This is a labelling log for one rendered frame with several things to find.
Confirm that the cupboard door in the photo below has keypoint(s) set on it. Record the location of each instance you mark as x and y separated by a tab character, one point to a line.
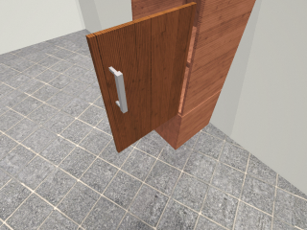
151	52

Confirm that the handle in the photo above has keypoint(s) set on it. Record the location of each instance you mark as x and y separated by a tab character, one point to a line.
120	86

